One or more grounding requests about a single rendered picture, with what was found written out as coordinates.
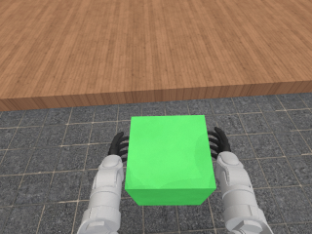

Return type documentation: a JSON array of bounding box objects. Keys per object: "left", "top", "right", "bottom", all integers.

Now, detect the left robot forearm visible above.
[{"left": 77, "top": 154, "right": 124, "bottom": 234}]

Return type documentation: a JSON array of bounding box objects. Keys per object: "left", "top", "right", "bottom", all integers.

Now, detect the right robot forearm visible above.
[{"left": 215, "top": 151, "right": 274, "bottom": 234}]

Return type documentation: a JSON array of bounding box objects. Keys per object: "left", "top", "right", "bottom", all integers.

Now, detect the robot right hand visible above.
[{"left": 207, "top": 127, "right": 232, "bottom": 159}]

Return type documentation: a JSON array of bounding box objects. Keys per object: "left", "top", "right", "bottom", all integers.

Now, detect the carton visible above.
[{"left": 125, "top": 115, "right": 216, "bottom": 206}]

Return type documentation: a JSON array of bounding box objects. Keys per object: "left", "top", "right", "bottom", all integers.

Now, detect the robot left hand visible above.
[{"left": 107, "top": 132, "right": 130, "bottom": 162}]

